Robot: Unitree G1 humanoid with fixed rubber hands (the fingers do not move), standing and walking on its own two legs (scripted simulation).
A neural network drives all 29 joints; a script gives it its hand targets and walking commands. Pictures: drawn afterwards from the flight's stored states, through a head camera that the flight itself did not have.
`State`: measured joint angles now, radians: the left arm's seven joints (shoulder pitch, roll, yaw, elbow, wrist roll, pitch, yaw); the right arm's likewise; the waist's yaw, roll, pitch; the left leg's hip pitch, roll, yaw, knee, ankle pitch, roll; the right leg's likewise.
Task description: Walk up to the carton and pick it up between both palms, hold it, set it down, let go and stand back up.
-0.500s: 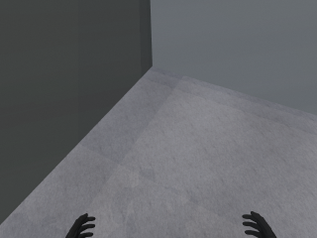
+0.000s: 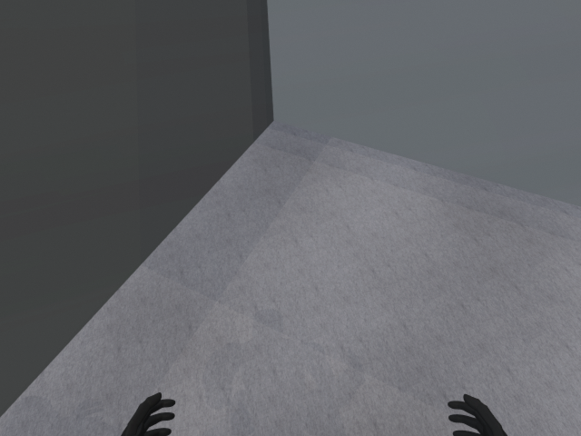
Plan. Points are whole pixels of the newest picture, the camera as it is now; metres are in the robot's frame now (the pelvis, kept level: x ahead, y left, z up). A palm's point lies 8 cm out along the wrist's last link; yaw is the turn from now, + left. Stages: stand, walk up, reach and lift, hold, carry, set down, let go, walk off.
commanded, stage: stand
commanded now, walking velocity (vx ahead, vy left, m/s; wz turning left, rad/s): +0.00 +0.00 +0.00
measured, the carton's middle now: out of the picture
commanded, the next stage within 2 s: none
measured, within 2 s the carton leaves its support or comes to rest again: neither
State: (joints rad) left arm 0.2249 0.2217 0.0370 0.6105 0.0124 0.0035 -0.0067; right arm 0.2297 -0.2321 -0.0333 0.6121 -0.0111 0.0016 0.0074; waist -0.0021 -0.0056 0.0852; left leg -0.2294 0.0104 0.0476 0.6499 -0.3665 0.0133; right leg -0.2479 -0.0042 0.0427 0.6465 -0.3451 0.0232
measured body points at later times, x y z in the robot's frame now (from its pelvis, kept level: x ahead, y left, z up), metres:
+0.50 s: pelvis -0.02 +0.00 +0.00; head -0.01 +0.00 +0.45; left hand +0.12 +0.24 -0.10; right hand +0.10 -0.26 -0.10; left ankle -0.01 +0.11 -0.72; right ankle +0.00 -0.13 -0.72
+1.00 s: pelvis -0.02 +0.00 +0.00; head -0.02 +0.00 +0.45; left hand +0.10 +0.24 -0.11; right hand +0.07 -0.26 -0.11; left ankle -0.01 +0.11 -0.72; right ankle +0.00 -0.14 -0.72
